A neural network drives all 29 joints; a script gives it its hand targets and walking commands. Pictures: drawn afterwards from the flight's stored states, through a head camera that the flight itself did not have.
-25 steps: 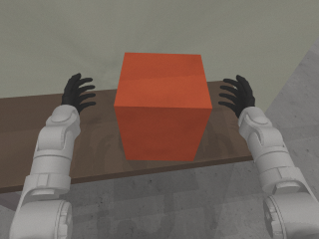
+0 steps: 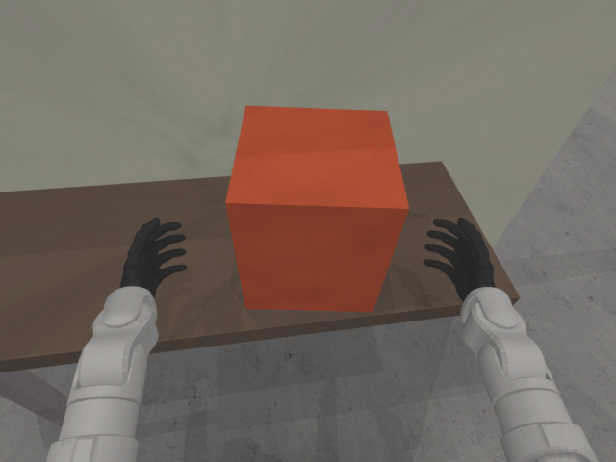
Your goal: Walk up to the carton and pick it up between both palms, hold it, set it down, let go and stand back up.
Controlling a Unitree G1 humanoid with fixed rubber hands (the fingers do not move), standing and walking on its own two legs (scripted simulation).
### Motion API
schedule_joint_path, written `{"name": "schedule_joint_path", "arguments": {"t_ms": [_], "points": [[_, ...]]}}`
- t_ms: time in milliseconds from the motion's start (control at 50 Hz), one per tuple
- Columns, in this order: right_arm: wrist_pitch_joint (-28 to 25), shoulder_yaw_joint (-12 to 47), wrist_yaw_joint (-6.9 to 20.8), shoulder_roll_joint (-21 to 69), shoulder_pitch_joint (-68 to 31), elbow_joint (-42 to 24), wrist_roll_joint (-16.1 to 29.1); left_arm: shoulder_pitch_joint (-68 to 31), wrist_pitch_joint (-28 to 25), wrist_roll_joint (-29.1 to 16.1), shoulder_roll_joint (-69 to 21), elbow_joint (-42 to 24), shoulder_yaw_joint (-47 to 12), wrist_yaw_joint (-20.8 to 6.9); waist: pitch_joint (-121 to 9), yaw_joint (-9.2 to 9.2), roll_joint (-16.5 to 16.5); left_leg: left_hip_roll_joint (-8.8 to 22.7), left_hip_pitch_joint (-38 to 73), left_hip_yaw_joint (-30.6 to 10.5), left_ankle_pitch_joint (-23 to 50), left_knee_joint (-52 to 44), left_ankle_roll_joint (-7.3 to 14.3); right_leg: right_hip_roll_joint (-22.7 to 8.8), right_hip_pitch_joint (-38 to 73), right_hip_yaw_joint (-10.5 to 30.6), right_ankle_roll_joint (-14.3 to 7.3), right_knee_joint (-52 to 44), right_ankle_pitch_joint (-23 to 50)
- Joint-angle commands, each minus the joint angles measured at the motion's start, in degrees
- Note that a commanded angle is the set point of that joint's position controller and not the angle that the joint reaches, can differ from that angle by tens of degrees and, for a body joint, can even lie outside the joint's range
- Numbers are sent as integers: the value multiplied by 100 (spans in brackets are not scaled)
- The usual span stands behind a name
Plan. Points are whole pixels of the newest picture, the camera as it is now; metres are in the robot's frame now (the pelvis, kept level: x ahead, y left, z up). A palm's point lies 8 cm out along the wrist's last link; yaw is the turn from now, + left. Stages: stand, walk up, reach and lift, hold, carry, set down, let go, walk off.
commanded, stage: set down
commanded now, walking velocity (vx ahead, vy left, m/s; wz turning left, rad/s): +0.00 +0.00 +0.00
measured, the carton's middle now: (312, 214) +0.46 +0.01 +0.04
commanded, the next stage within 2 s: let go in 1.58 s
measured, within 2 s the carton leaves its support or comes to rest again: neither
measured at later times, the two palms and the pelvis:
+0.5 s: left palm (144, 336) +0.26 +0.22 +0.02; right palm (476, 336) +0.26 -0.20 +0.02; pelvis +0.01 +0.00 +0.00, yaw +0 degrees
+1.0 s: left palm (135, 391) +0.21 +0.23 -0.02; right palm (477, 389) +0.21 -0.21 -0.02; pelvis +0.02 +0.01 +0.00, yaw +0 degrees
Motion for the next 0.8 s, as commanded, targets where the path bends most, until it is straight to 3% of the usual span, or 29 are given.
{"name": "schedule_joint_path", "arguments": {"t_ms": [0,40,100,140,180,240,260,300,340,380,400,480,520,540,580,640,660,680,700,720,780], "points": [[-392,-459,68,-936,-2387,-1476,-178,-2592,-629,-246,925,-1450,0,115,-2292,-24,313,-226,1120,-190,1153,83,23,-30,10,286,336,-219,991],[-458,-416,113,-910,-2086,-1687,-168,-2134,-736,-296,827,-1457,-25,163,-2459,100,248,-212,1135,-160,1280,91,40,-20,157,309,347,-166,1191],[-423,-516,130,-945,-1798,-1334,-203,-1896,-664,-355,763,-1190,-64,105,-2154,-28,165,-204,1205,-221,1324,71,-13,-14,8,301,327,-259,1091],[-395,-379,139,-813,-1390,-1109,-148,-1551,-657,-274,678,-1150,-105,18,-1923,-35,236,-213,1196,-238,1282,-2,2,-47,105,355,292,-362,1066],[-414,-307,112,-757,-1101,-983,-194,-1145,-692,-105,602,-872,10,-46,-1638,15,70,-265,1072,-217,1241,-59,67,-118,331,454,359,-387,1160],[-591,-149,119,-633,-518,-1208,-96,-558,-830,41,532,-1064,93,-88,-1479,124,65,-266,1297,-222,1550,-83,72,-69,416,411,320,-416,1393],[-634,-151,94,-629,-414,-1182,-204,-428,-851,94,519,-1027,93,-123,-1326,47,-68,-268,1354,-229,1502,-128,80,-106,430,406,361,-443,1433],[-758,-133,103,-570,-230,-1494,-209,-209,-1067,96,498,-1078,88,-157,-1160,148,-137,-278,1201,-200,1397,-158,127,-111,426,439,353,-481,1287],[-927,-210,99,-538,-61,-1925,-370,-204,-1418,-12,628,-1317,-10,-100,-1319,65,-56,-283,996,-200,1080,-138,135,-161,482,488,329,-460,1081],[-1023,-273,169,-413,41,-1919,-481,-290,-1786,-187,569,-1244,-204,-23,-1315,23,75,-239,832,-248,759,-168,119,-207,257,519,265,-428,705],[-1057,-222,211,-314,183,-1826,-408,-213,-1935,-171,564,-1182,-254,17,-1268,106,233,-249,898,-266,858,-120,103,-244,108,578,249,-405,747],[-1219,-163,253,-391,395,-1656,-432,70,-2229,-101,655,-904,-326,64,-1167,202,224,-206,823,-243,811,-139,110,-277,263,578,218,-373,818],[-1346,-236,269,-452,480,-1665,-440,165,-2315,-211,648,-1018,-412,95,-1278,166,152,-217,948,-220,1058,-36,58,-254,243,546,200,-314,959],[-1403,-268,280,-459,620,-1659,-482,141,-2351,-240,684,-1192,-453,104,-1464,55,199,-199,1067,-269,1180,9,19,-250,218,520,180,-319,1055],[-1541,-162,305,-440,1001,-1682,-424,779,-2376,-156,566,-1132,-509,69,-1394,101,167,-182,1334,-256,1689,64,-9,-195,265,499,196,-327,1531],[-1554,-120,258,-427,1555,-1299,-525,1304,-2300,19,537,-789,-460,-61,-990,-1,99,-240,1193,-285,1695,47,-19,-253,416,548,214,-381,1819],[-1583,-105,237,-474,1575,-1453,-461,1338,-2297,14,542,-971,-360,-80,-1104,100,65,-240,1189,-271,1714,1,17,-261,507,592,219,-366,1942],[-1614,-78,227,-505,1713,-1483,-553,1539,-2277,21,537,-967,-397,-120,-1054,6,-52,-232,1175,-284,1638,-17,-11,-259,616,559,240,-384,1900],[-1627,-106,207,-457,1795,-1422,-545,1732,-2251,66,481,-862,-372,-145,-810,94,-55,-227,1127,-285,1633,-20,10,-262,622,521,247,-400,1916],[-1664,-67,220,-423,1825,-1560,-534,1743,-2267,53,545,-1059,-405,-153,-766,69,-70,-237,1217,-278,1744,-52,15,-244,573,491,243,-413,1987],[-1687,-98,287,-398,2170,-1338,-608,1974,-2267,180,436,-999,-475,-116,-659,110,318,-192,1457,-226,1823,-39,-48,-246,356,482,171,-467,1671]]}}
